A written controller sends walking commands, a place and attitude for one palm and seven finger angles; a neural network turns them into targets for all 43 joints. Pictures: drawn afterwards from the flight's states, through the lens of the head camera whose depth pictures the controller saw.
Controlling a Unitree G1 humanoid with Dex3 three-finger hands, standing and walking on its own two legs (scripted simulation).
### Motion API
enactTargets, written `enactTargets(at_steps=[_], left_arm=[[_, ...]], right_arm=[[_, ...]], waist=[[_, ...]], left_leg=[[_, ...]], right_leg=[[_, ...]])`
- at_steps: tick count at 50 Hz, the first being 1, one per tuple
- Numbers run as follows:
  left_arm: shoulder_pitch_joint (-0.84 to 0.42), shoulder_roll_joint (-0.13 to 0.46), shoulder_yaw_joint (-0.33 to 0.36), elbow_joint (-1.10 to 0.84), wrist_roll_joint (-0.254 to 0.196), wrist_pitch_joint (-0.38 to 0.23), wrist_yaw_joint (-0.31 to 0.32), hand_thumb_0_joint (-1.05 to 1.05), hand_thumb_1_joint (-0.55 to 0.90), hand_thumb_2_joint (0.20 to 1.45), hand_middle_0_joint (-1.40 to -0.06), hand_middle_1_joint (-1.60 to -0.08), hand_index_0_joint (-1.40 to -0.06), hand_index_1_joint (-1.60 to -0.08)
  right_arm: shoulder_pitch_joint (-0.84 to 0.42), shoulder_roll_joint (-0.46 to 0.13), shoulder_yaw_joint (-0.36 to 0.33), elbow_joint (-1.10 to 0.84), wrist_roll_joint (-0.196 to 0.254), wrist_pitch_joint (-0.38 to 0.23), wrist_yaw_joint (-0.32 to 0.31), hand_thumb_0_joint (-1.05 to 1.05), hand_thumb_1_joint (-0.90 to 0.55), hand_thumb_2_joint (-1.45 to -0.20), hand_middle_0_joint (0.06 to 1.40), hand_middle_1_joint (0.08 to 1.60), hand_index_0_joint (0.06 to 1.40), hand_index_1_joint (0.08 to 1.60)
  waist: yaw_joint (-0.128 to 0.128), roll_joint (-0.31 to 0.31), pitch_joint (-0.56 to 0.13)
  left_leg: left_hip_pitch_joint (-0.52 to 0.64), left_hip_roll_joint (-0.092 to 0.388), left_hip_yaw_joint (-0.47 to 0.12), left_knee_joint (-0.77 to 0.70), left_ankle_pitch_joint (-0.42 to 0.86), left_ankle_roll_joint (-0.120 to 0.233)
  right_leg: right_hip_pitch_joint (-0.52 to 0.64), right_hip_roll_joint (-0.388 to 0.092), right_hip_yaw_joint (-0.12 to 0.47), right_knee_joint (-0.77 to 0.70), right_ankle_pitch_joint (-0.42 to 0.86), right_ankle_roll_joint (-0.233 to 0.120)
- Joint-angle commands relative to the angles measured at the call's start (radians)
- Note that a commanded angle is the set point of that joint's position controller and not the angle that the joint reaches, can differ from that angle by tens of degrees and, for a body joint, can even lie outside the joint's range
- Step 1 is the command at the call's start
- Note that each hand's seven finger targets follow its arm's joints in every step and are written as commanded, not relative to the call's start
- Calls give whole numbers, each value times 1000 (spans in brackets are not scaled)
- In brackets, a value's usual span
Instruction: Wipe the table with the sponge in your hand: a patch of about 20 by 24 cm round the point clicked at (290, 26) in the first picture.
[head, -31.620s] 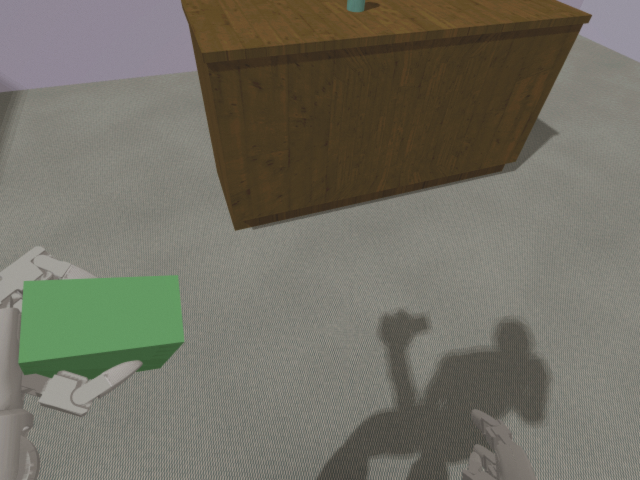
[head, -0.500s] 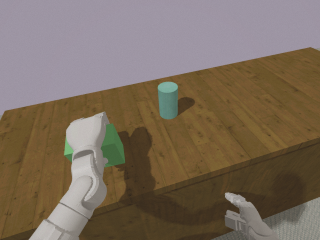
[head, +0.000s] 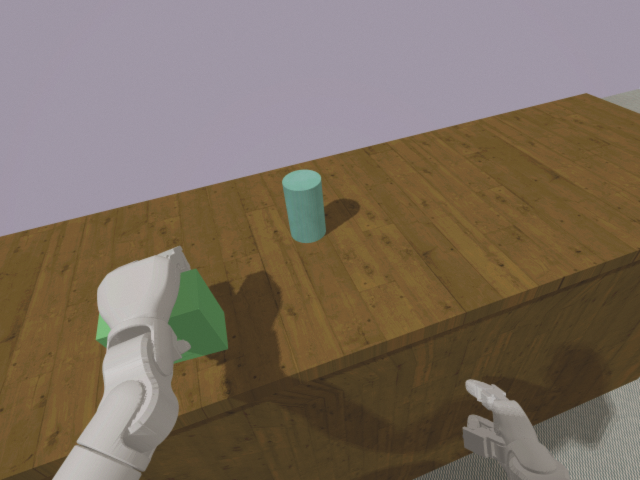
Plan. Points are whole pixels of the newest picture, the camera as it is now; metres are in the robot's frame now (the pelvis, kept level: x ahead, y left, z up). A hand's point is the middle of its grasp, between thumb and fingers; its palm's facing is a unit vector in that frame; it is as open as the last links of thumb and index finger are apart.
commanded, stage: slide back across to the middle lane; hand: left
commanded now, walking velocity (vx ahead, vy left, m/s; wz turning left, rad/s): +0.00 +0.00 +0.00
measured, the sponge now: (174, 330) +0.29 +0.24 +0.06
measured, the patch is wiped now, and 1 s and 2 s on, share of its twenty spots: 0.95 0.95 0.95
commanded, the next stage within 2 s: wipe forward along the middle lane in 0.56 s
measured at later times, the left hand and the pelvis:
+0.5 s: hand (133, 330) +0.25 +0.25 +0.12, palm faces +0.16 -0.18 -0.97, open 9.9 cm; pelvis +0.00 +0.00 +0.00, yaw -1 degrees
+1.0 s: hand (115, 330) +0.25 +0.28 +0.11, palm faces +0.05 -0.09 -0.99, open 9.9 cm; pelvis -0.02 +0.01 +0.00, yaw +1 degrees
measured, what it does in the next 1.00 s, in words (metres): stands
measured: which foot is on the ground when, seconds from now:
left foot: down 0.00-1.00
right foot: down 0.00-1.00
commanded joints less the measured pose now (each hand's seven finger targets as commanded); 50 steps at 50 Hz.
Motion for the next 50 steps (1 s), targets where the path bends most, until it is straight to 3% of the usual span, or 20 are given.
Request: enactTargets(at_steps=[1, 5, 9, 18, 19, 20, 22, 24, 28, 29, 30, 33, 34, 37, 39, 43, 44, 45, 46, 50], left_arm=[[25, 110, 78, -97, -57, 4, -44, 0, 100, 1300, -1200, -1600, -1200, -1600], [74, 174, 150, -163, -68, -12, -40, 0, 100, 1300, -1200, -1600, -1200, -1600], [51, 225, 195, -201, -65, -15, -37, 0, 100, 1300, -1200, -1600, -1200, -1600], [86, 233, 211, -229, -63, -31, -42, 0, 100, 1300, -1200, -1600, -1200, -1600], [87, 268, 243, -231, -58, -35, -40, 0, 100, 1300, -1200, -1600, -1200, -1600], [71, 237, 216, -244, -55, -36, -40, 0, 100, 1300, -1200, -1600, -1200, -1600], [111, 235, 222, -233, -61, -43, -39, 0, 100, 1300, -1200, -1600, -1200, -1600], [112, 287, 263, -224, -57, -48, -38, 0, 100, 1300, -1200, -1600, -1200, -1600], [83, 294, 264, -193, -54, -54, -39, 0, 100, 1300, -1200, -1600, -1200, -1600], [87, 340, 304, -199, -51, -59, -37, 0, 100, 1300, -1200, -1600, -1200, -1600], [72, 302, 270, -205, -47, -59, -40, 0, 100, 1300, -1200, -1600, -1200, -1600], [100, 273, 250, -197, -55, -65, -49, 0, 100, 1300, -1200, -1600, -1200, -1600], [75, 304, 270, -194, -47, -66, -51, 0, 100, 1300, -1200, -1600, -1200, -1600], [-2, 280, 230, -120, -32, -68, -57, 0, 100, 1300, -1200, -1600, -1200, -1600], [-41, 320, 251, -85, -18, -76, -62, 0, 100, 1300, -1200, -1600, -1200, -1600], [-105, 337, 247, 16, 12, -100, -69, 0, 100, 1300, -1200, -1600, -1200, -1600], [-108, 357, 260, 20, 20, -107, -70, 0, 100, 1300, -1200, -1600, -1200, -1600], [-137, 351, 253, 25, 22, -116, -70, 0, 100, 1300, -1200, -1600, -1200, -1600], [-134, 338, 247, 82, 20, -123, -72, 0, 100, 1300, -1200, -1600, -1200, -1600], [-226, 324, 219, 169, 24, -153, -85, 0, 100, 1300, -1200, -1600, -1200, -1600]], right_arm=[[-260, -68, -37, -195, -4, -71, -15, 0, -900, -900, 200, 300, 200, 300], [-258, -71, -37, -194, -14, -78, -21, 0, -900, -900, 200, 300, 200, 300], [-257, -83, -40, -187, -20, -76, -33, 0, -900, -900, 200, 300, 200, 300], [-241, -80, -39, -191, -24, -84, -50, 0, -900, -900, 200, 300, 200, 300], [-245, -85, -42, -187, -25, -86, -50, 0, -900, -900, 200, 300, 200, 300], [-243, -80, -40, -194, -25, -86, -51, 0, -900, -900, 200, 300, 200, 300], [-239, -81, -41, -192, -26, -88, -51, 0, -900, -900, 200, 300, 200, 300], [-250, -89, -41, -186, -29, -89, -57, 0, -900, -900, 200, 300, 200, 300], [-242, -87, -38, -183, -28, -87, -65, 0, -900, -900, 200, 300, 200, 300], [-246, -94, -41, -178, -28, -88, -65, 0, -900, -900, 200, 300, 200, 300], [-244, -88, -38, -188, -29, -89, -65, 0, -900, -900, 200, 300, 200, 300], [-240, -87, -38, -186, -28, -92, -64, 0, -900, -900, 200, 300, 200, 300], [-245, -94, -41, -183, -28, -96, -65, 0, -900, -900, 200, 300, 200, 300], [-229, -94, -38, -169, -27, -99, -73, 0, -900, -900, 200, 300, 200, 300], [-232, -102, -40, -159, -28, -104, -78, 0, -900, -900, 200, 300, 200, 300], [-221, -100, -38, -142, -28, -109, -86, 0, -900, -900, 200, 300, 200, 300], [-233, -104, -39, -142, -31, -115, -85, 0, -900, -900, 200, 300, 200, 300], [-218, -99, -38, -144, -31, -115, -87, 0, -900, -900, 200, 300, 200, 300], [-214, -98, -37, -137, -28, -117, -90, 0, -900, -900, 200, 300, 200, 300], [-192, -108, -42, -122, -29, -123, -97, 0, -900, -900, 200, 300, 200, 300]], waist=[[39, -168, -90], [48, -166, -94], [48, -137, -57], [50, -128, -73], [52, -123, -65], [51, -114, -81], [54, -117, -71], [59, -126, -47], [57, -120, -36], [62, -113, -37], [61, -100, -49], [58, -112, -38], [53, -100, -33], [37, -118, -2], [36, -121, 6], [41, -138, -17], [47, -114, -26], [47, -124, -56], [40, -149, -20], [23, -165, -1]], left_leg=[[-1, -44, 13, -17, 288, 49], [3, -45, 13, -12, 299, 47], [19, -39, 5, -26, 293, 47], [31, -40, 3, -27, 307, 49], [39, -39, -2, -30, 298, 49], [38, -40, 3, -27, 308, 51], [35, -39, 0, -29, 307, 49], [39, -39, -4, -34, 278, 49], [31, -41, -3, -38, 267, 50], [38, -39, -9, -40, 260, 48], [34, -42, -5, -39, 274, 50], [35, -40, -8, -43, 275, 50], [43, -38, -12, -47, 262, 49], [26, -38, -10, -56, 226, 51], [34, -39, -11, -62, 203, 50], [18, -46, -8, -62, 199, 49], [28, -48, -10, -66, 195, 49], [21, -51, -5, -63, 200, 50], [12, -51, -5, -63, 190, 49], [6, -52, 0, -71, 141, 51]], right_leg=[[102, -52, 93, -72, 493, 34], [116, -57, 111, -65, 547, 39], [78, -48, 121, -87, 473, 28], [82, -51, 108, -89, 458, 27], [69, -45, 120, -97, 426, 20], [77, -49, 104, -90, 438, 23], [74, -47, 99, -90, 439, 23], [51, -43, 119, -110, 369, 20], [43, -46, 104, -115, 334, 22], [38, -42, 118, -121, 304, 16], [47, -45, 100, -111, 321, 17], [44, -44, 92, -116, 328, 20], [28, -39, 103, -127, 296, 15], [1, -41, 85, -141, 246, 20], [-14, -37, 98, -156, 202, 16], [6, -41, 84, -149, 200, 19], [8, -38, 98, -154, 186, 14], [29, -43, 84, -144, 198, 18], [9, -40, 83, -152, 185, 19], [-24, -41, 82, -181, 112, 22]])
